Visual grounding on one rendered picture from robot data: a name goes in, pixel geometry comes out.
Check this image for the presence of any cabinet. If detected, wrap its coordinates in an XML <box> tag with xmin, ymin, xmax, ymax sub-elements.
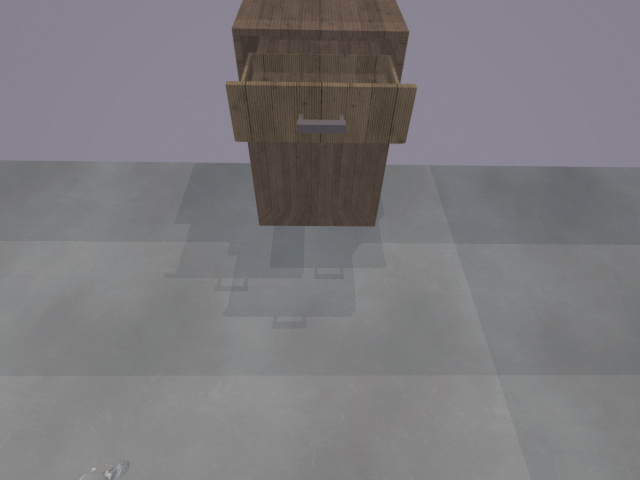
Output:
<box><xmin>232</xmin><ymin>0</ymin><xmax>409</xmax><ymax>226</ymax></box>

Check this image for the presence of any handle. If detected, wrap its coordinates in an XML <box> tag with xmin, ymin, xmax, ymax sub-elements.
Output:
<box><xmin>297</xmin><ymin>114</ymin><xmax>346</xmax><ymax>134</ymax></box>

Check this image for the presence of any robot left hand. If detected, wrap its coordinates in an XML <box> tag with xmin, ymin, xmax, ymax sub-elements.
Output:
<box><xmin>79</xmin><ymin>460</ymin><xmax>130</xmax><ymax>480</ymax></box>

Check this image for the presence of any drawer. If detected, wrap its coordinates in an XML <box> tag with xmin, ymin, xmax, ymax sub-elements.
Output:
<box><xmin>226</xmin><ymin>53</ymin><xmax>417</xmax><ymax>144</ymax></box>

